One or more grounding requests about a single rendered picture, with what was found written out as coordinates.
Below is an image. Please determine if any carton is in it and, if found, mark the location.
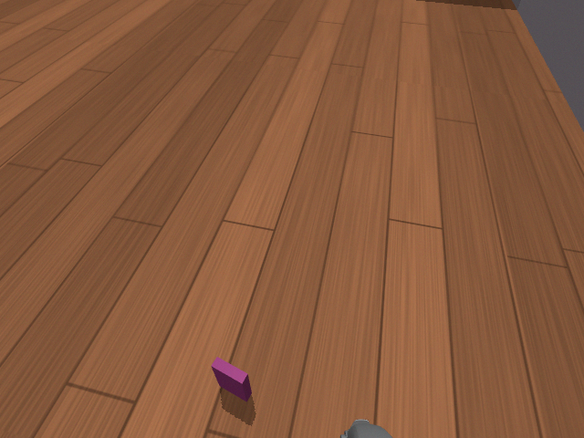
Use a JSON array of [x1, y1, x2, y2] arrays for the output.
[[211, 357, 252, 402]]

